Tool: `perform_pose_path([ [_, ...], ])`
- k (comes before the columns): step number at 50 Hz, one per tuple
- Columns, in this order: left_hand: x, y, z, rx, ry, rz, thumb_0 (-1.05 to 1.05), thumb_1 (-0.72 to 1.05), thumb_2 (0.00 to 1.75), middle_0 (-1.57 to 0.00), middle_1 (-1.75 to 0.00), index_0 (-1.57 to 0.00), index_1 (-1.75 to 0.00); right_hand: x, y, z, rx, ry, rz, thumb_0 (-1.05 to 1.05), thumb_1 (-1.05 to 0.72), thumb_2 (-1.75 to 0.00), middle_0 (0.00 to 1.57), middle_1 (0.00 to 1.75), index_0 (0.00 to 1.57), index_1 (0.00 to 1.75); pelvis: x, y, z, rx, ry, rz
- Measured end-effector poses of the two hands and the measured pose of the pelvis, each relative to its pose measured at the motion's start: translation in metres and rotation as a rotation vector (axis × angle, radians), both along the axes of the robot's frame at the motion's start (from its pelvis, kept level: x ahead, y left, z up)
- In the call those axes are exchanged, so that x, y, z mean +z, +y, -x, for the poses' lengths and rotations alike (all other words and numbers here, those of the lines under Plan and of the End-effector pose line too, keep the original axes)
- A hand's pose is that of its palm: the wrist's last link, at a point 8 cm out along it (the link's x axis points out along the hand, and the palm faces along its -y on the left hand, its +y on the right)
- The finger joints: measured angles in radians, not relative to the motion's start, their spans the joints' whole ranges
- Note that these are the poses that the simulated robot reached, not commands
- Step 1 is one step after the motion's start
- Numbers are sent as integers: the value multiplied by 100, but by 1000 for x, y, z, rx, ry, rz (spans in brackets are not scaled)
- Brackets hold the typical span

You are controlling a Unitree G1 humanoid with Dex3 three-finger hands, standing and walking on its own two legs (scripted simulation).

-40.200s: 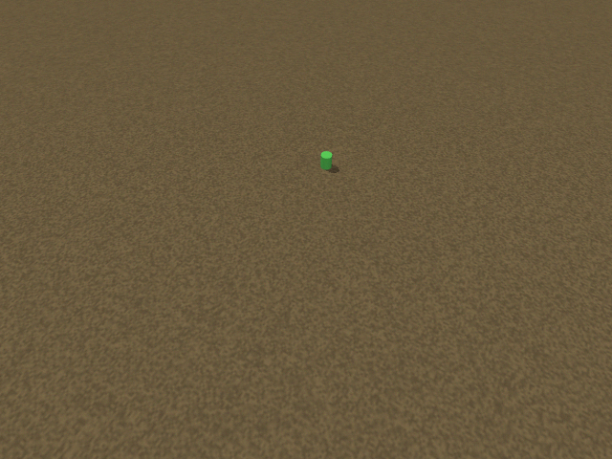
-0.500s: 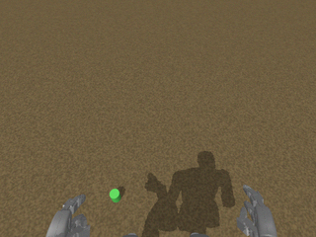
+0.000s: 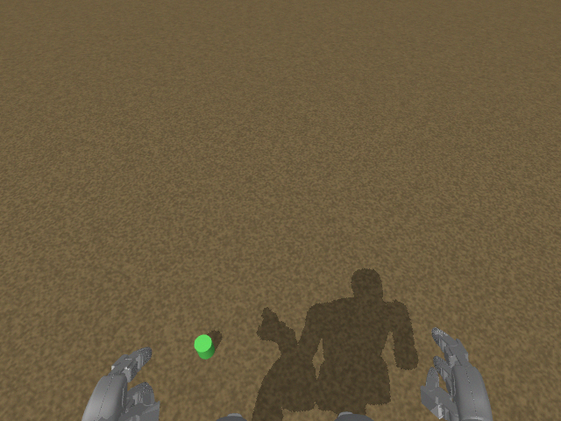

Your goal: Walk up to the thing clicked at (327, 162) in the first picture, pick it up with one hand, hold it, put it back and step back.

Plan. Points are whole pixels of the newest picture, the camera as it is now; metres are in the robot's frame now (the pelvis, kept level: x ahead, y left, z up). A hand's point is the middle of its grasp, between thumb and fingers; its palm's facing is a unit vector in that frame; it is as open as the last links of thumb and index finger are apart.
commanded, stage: home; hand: left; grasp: from above
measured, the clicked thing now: (204, 347) +0.45 +0.24 -0.68
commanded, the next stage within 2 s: stand in 0.02 s
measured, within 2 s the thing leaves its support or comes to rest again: neither
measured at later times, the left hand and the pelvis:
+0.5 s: hand out of the picture +0.08 +0.24 -0.11, palm faces +0.01 -0.94 -0.33, open 7.4 cm; pelvis +0.00 +0.01 +0.04, yaw +0 degrees
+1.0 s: hand out of the picture +0.05 +0.24 -0.10, palm faces +0.02 -0.95 -0.33, open 7.4 cm; pelvis -0.01 +0.01 +0.07, yaw +0 degrees
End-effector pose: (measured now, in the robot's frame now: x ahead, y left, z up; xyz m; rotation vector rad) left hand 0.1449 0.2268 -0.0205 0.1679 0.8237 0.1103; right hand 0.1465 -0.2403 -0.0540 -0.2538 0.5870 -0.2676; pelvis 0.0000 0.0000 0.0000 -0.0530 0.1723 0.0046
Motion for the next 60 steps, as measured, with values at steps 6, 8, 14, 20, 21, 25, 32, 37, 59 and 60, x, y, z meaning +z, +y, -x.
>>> perform_pose_path([
  [6, -1, 0, 1, 2, 3, 2, 1, 91, 90, -20, -30, -20, -30, 0, -1, 0, -2, -1, 1, 1, -90, -90, 20, 30, 20, 30, 0, -1, -1, 0, 5, 0],
  [8, -9, 3, -3, -30, -26, -49, 1, 90, 90, -20, -30, -20, -30, -8, -2, 1, 61, 84, 32, 1, -90, -90, 20, 30, 20, 30, 3, -1, 3, -3, -44, -13],
  [14, -38, 30, 7, -25, 65, -125, 1, 90, 90, -20, -30, -21, -30, -21, -19, 19, 121, 361, 22, 1, -90, -89, 21, 30, 20, 30, 19, 0, 7, -7, -126, -50],
  [20, -50, 52, 41, 32, 216, -144, 1, 90, 90, -20, -30, -20, -30, -17, -33, 45, 40, 471, 3, 1, -90, -90, 20, 30, 20, 30, 32, 3, 2, -10, -163, -49],
  [21, -51, 54, 47, 40, 241, -143, 1, 91, 90, -20, -30, -20, -30, -16, -34, 49, 29, 487, 1, 1, -90, -90, 20, 30, 20, 30, 35, 4, 1, -11, -168, -49],
  [25, -54, 59, 69, 69, 326, -135, 1, 91, 90, -20, -30, -20, -30, -15, -34, 64, -6, 548, -12, 1, -90, -90, 20, 30, 20, 30, 43, 7, -3, -11, -188, -46],
  [32, -52, 58, 94, 100, 419, -113, 1, 91, 90, -20, -30, -20, -30, -13, -25, 82, -38, 612, -44, 1, -90, -90, 20, 30, 20, 30, 55, 10, -4, -13, -223, -49],
  [37, -49, 57, 102, 101, 444, -110, 1, 91, 90, -20, -30, -20, -30, -12, -20, 88, -45, 634, -65, 1, -90, -90, 20, 30, 20, 30, 60, 11, -2, -11, -239, -51],
  [59, -37, 57, 110, 99, 454, -135, 0, 91, 90, -20, -30, -20, -30, -7, -41, 104, -59, 658, -68, 0, -90, -90, 20, 30, 20, 30, 68, 0, 9, -9, -250, -55],
  [60, -37, 57, 110, 98, 457, -136, 0, 91, 90, -20, -30, -20, -30, -8, -43, 105, -60, 663, -67, 0, -90, -90, 20, 30, 20, 30, 68, -1, 9, -9, -249, -54],
])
